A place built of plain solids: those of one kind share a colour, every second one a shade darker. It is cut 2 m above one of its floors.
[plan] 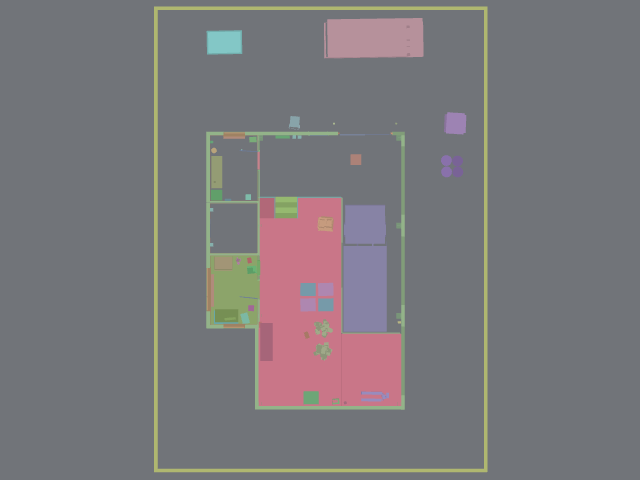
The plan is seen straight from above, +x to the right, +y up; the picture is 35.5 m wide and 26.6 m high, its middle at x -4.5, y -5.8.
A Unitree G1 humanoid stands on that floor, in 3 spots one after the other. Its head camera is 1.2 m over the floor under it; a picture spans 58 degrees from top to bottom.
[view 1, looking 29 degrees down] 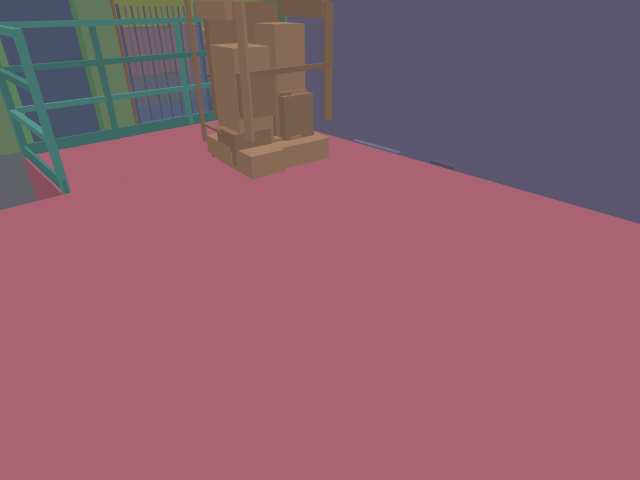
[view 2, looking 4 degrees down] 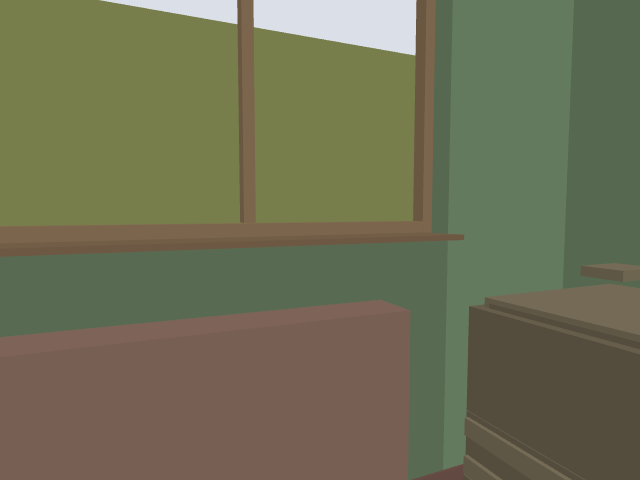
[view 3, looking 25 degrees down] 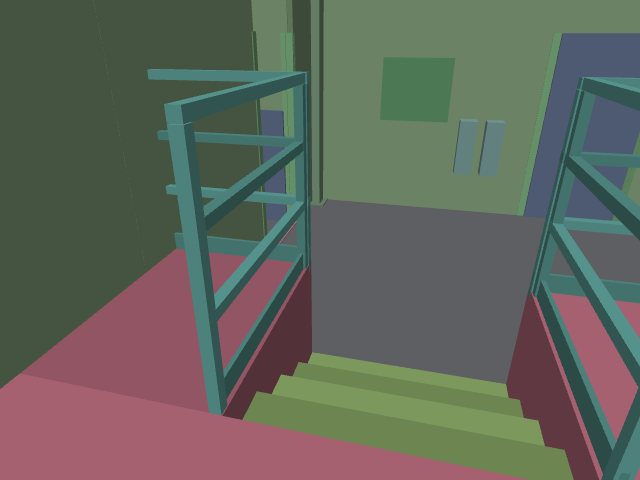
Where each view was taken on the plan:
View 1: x -6.37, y -7.90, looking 47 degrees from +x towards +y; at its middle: raised_floor_bank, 2.48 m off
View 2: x -9.20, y -8.55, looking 156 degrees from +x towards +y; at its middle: window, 1.47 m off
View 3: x -6.37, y -5.60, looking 104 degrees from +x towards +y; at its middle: ground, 4.85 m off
